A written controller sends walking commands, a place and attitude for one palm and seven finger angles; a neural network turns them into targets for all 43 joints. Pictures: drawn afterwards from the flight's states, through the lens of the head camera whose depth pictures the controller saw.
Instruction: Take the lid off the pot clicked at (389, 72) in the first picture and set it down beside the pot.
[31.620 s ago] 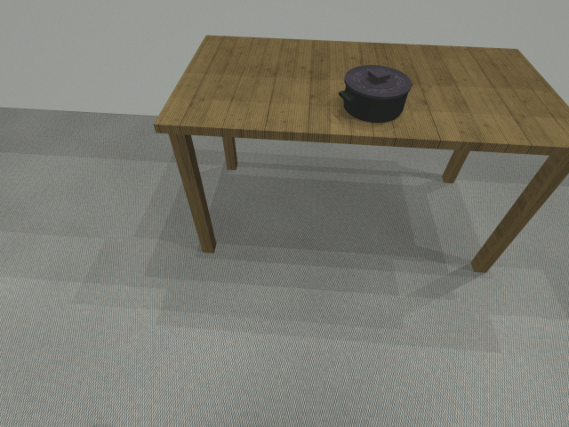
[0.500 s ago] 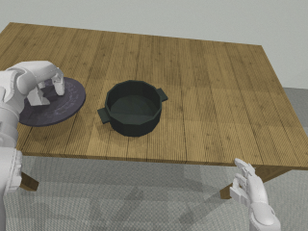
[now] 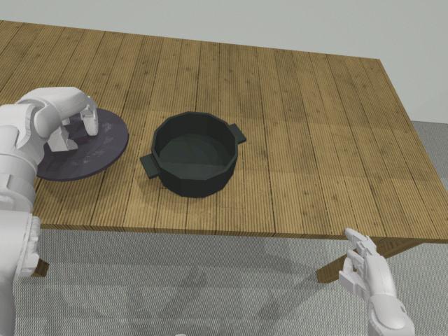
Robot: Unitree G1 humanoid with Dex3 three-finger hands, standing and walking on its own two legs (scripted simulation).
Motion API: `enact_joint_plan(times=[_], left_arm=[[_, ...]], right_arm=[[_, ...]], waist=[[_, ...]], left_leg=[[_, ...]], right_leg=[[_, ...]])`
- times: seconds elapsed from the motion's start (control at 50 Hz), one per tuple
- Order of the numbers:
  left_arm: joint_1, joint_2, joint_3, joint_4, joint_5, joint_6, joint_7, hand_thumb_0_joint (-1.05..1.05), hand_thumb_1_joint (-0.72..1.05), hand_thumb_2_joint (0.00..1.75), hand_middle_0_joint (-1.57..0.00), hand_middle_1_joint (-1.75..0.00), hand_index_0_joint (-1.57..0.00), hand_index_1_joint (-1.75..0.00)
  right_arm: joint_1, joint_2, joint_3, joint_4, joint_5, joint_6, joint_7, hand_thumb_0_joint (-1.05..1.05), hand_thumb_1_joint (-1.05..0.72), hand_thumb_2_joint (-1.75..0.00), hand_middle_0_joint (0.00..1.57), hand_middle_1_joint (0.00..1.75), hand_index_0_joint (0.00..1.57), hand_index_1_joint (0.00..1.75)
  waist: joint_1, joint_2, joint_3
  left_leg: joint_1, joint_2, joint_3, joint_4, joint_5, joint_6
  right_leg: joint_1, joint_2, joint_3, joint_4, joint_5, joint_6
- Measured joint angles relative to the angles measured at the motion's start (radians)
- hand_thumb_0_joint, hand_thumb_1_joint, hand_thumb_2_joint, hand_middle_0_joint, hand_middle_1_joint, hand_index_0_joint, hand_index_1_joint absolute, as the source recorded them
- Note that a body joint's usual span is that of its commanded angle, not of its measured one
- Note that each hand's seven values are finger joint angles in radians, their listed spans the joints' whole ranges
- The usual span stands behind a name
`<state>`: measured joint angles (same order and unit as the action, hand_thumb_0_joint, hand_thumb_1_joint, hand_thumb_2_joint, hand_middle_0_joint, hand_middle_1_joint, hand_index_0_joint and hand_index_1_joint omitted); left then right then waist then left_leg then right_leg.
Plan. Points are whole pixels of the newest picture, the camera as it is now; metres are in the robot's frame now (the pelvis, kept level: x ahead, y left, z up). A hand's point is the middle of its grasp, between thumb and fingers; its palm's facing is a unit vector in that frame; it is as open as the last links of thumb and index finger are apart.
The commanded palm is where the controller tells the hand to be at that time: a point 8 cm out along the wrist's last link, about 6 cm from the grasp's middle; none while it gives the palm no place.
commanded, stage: lower the lid onto the table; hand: left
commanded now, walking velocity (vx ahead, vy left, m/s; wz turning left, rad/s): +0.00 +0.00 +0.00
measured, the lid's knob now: (73, 133) +0.47 +0.30 +0.03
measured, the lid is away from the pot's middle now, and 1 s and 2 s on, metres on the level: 0.23 0.24 0.26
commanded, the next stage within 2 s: open the fingers wide in 0.84 s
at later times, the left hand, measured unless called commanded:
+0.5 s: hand (70, 145) +0.45 +0.30 +0.02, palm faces -0.44 -0.11 -0.89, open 7.0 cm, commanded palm +0.51 +0.28 +0.09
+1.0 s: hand (75, 159) +0.44 +0.30 -0.01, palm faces -0.42 -0.14 -0.90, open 7.0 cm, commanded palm +0.46 +0.28 +0.06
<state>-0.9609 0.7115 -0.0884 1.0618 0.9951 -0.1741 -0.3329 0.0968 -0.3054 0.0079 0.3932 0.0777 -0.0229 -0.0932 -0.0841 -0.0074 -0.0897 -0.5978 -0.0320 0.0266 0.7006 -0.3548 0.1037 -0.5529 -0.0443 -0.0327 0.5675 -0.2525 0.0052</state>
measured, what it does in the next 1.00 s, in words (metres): stands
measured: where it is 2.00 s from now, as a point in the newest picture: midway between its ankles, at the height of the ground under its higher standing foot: outside the picture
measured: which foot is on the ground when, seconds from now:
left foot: down 0.00-1.00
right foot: down 0.00-1.00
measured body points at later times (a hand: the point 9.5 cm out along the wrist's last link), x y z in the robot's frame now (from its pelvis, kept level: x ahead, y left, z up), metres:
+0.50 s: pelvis -0.01 +0.01 -0.01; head +0.08 +0.06 +0.43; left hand +0.47 +0.30 +0.07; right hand +0.22 -0.26 -0.03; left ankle -0.02 +0.04 -0.72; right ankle +0.00 -0.19 -0.72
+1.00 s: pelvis -0.01 +0.01 -0.02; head +0.08 +0.06 +0.41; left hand +0.45 +0.30 +0.04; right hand +0.22 -0.26 -0.03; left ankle -0.02 +0.04 -0.72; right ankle +0.00 -0.19 -0.71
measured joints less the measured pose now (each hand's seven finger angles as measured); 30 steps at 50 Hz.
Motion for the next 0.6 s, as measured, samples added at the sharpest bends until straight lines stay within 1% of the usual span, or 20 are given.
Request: enact_joint_plan(times=[0.12,0.2,0.28,0.36,0.46,0.52,0.6], left_arm=[[0.002,-0.012,0.01,0.005,0.019,0.012,0.037,0.03,0.18,0.86,-0.58,-0.95,-0.77,-1.04],[-0.015,-0.02,-0.007,0.033,0.019,0.034,0.056,0.03,0.18,0.86,-0.58,-0.95,-0.77,-1.04],[-0.026,-0.028,-0.023,0.046,0.023,0.05,0.056,0.03,0.18,0.86,-0.58,-0.95,-0.77,-1.04],[-0.022,-0.041,-0.028,0.032,0.025,0.044,0.051,0.03,0.18,0.86,-0.58,-0.95,-0.77,-1.04],[-0.018,-0.046,-0.023,0.042,0.026,0.03,0.069,0.03,0.18,0.86,-0.58,-0.95,-0.77,-1.04],[-0.02,-0.051,-0.046,0.039,0.032,0.041,0.082,0.03,0.18,0.86,-0.58,-0.95,-0.77,-1.04],[-0.015,-0.063,-0.043,0.03,0.034,0.041,0.091,0.03,0.18,0.86,-0.58,-0.95,-0.77,-1.04]], right_arm=[[0.003,0.002,-0.006,-0.009,-0.005,-0.001,0.001,0.01,-0.9,-0.9,0.2,0.3,0.21,0.32],[0.008,0.001,-0.011,-0.01,-0.005,-0.003,0.005,0.01,-0.9,-0.9,0.2,0.3,0.2,0.32],[0.01,-0.004,-0.013,-0.011,-0.007,-0.001,0.011,0.01,-0.9,-0.9,0.2,0.3,0.19,0.31],[0.013,-0.006,-0.021,-0.014,-0.012,-0.001,0.014,0.01,-0.9,-0.9,0.2,0.3,0.19,0.31],[0.01,-0.004,-0.015,-0.016,-0.012,0.004,0.01,0.01,-0.9,-0.9,0.2,0.3,0.18,0.31],[0.01,-0.004,-0.02,-0.02,-0.013,-0.002,0.011,0.01,-0.9,-0.9,0.2,0.3,0.17,0.3],[0.008,-0.004,-0.026,-0.026,-0.015,-0.006,0.012,0.01,-0.9,-0.9,0.2,0.3,0.16,0.3]], waist=[[-0.006,0.004,-0.002],[-0.007,0.003,-0.008],[-0.009,0.001,-0.011],[-0.01,0.004,-0.01],[-0.015,-0.007,-0.018],[-0.015,-0.005,-0.016],[-0.019,0.003,-0.011]], left_leg=[[-0.019,-0.002,-0.004,0.018,-0.006,0.004],[-0.031,-0.004,-0.008,0.031,-0.012,0.006],[-0.047,-0.005,-0.013,0.048,-0.017,0.007],[-0.06,-0.006,-0.024,0.063,-0.02,0.007],[-0.081,-0.008,-0.025,0.086,-0.029,0.009],[-0.098,-0.006,-0.029,0.102,-0.034,0.008],[-0.114,-0.006,-0.038,0.114,-0.033,0.008]], right_leg=[[-0.017,0.001,0.005,0.016,-0.003,-0.007],[-0.027,0.002,0.007,0.027,-0.008,-0.008],[-0.039,0.004,0.008,0.04,-0.014,-0.01],[-0.05,0.007,0.008,0.055,-0.012,-0.016],[-0.064,0.009,0.016,0.069,-0.031,-0.015],[-0.079,0.013,0.014,0.083,-0.033,-0.017],[-0.096,0.018,0.015,0.098,-0.021,-0.024]])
